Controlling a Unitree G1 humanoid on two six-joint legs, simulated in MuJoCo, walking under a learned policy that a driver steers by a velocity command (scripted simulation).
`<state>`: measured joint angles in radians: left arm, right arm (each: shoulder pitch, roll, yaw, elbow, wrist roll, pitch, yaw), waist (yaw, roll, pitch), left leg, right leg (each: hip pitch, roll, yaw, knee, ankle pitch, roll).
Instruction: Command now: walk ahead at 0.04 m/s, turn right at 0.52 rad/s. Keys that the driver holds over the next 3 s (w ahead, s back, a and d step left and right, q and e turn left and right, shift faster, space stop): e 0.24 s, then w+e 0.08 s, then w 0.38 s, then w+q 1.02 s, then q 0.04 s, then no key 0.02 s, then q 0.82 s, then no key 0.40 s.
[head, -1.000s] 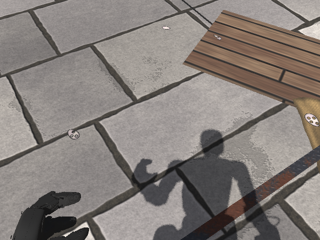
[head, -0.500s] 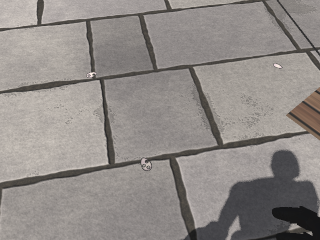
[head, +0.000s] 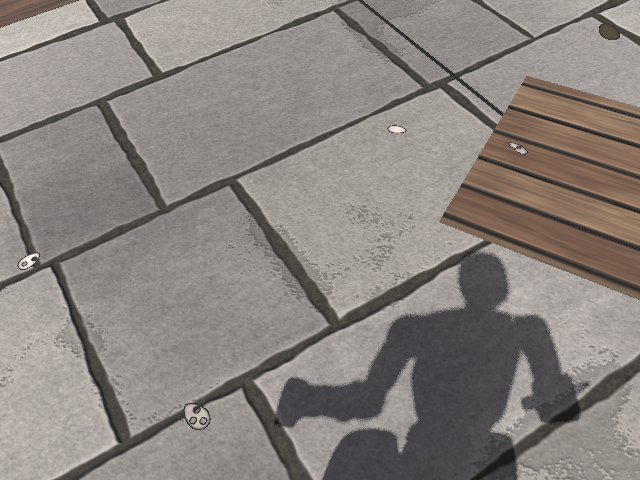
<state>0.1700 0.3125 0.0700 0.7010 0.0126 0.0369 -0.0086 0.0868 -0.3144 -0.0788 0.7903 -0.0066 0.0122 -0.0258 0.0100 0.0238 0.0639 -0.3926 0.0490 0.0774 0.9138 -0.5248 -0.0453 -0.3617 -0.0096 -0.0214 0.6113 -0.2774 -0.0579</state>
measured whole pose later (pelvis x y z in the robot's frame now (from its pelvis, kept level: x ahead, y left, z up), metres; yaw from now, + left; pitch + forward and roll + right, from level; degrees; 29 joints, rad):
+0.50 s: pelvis +0.06 +0.03 +0.01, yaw -15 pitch +1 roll +0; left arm 0.20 0.31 0.06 0.68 -0.01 0.00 0.02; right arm 0.26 -0.28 -0.07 0.84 0.00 -0.07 0.00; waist -0.03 -0.04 -0.02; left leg -0.18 -0.02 -0.04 0.44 -0.28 0.03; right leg -0.47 0.09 0.14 0.93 -0.41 -0.02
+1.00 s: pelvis +0.24 -0.09 +0.01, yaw -11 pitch +1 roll -1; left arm 0.25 0.25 0.06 0.73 0.01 -0.09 -0.02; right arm 0.30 -0.32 -0.07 0.84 0.03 -0.05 0.00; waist 0.00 0.04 0.03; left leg -0.54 0.08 -0.05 1.12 -0.27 0.01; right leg -0.17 0.01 -0.11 0.35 -0.20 -0.04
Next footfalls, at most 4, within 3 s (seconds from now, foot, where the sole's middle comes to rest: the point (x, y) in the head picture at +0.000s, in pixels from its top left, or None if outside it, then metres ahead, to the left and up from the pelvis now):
0.40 left None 0.10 0.14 -0.77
0.80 right None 0.26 -0.20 -0.77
1.32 left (365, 404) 0.60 -0.01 -0.77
1.80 right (426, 281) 0.91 -0.17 -0.77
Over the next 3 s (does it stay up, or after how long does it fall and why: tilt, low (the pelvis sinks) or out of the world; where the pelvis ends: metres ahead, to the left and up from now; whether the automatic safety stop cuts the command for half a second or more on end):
stays up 0.84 -0.05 0.01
